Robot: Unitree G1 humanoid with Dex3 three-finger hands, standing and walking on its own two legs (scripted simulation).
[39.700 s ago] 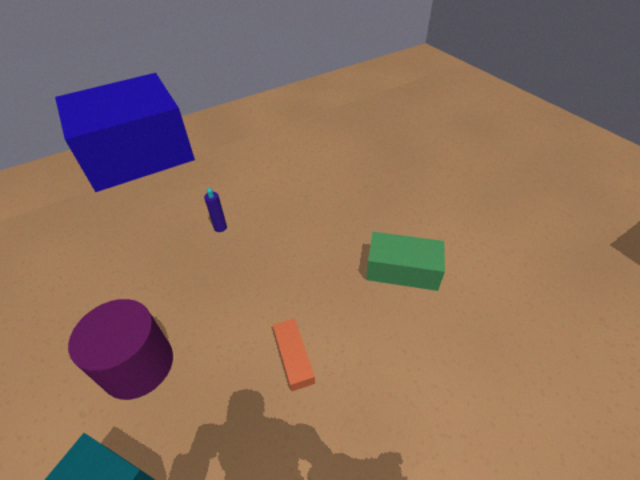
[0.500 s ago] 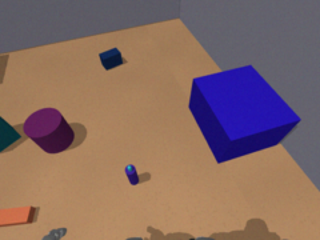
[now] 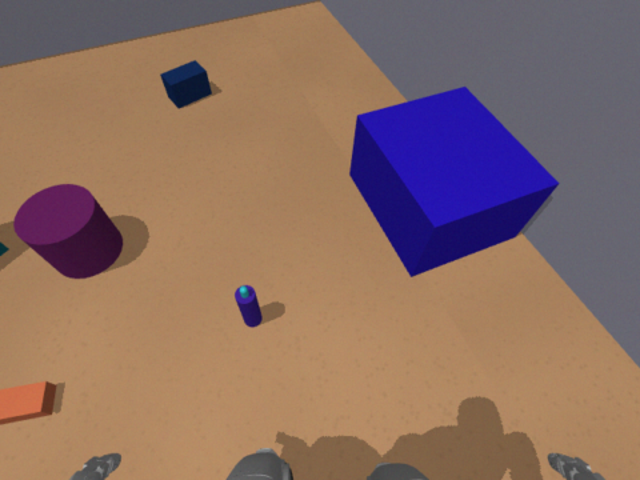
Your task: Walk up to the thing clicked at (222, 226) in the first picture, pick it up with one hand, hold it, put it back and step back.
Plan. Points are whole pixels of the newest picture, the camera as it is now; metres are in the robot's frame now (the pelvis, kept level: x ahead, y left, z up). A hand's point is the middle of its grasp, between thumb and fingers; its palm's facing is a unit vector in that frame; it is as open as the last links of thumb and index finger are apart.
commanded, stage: walk up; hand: left
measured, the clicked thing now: (248, 304) +0.60 +0.22 -0.64
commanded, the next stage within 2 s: stand in 1.82 s
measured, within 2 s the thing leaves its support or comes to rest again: neither
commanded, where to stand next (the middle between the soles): +0.27 +0.00 m, yaw +3 degrees
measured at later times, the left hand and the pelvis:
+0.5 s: hand out of the picture -0.03 +0.25 -0.15, palm faces +0.07 -0.93 -0.36, open 7.4 cm; pelvis -0.14 -0.03 +0.00, yaw +3 degrees
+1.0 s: hand out of the picture -0.15 +0.23 -0.14, palm faces +0.08 -0.92 -0.38, open 7.4 cm; pelvis -0.20 -0.05 +0.01, yaw +3 degrees
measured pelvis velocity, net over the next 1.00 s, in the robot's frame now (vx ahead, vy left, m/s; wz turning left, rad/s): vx -0.20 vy -0.05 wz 0.05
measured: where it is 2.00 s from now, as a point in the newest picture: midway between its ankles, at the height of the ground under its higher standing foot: outside the picture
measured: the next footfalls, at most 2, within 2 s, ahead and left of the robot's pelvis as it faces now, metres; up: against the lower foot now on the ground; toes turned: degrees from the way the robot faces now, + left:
right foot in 0.04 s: +0.00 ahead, -0.13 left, +0.00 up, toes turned +2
left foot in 0.36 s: -0.12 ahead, +0.09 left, +0.00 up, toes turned +5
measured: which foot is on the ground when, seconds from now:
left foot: down 0.00-0.06, up 0.08-0.34, down 0.36-1.00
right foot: up 0.00-0.02, down 0.04-0.36, up 0.38-0.64, down 0.66-1.00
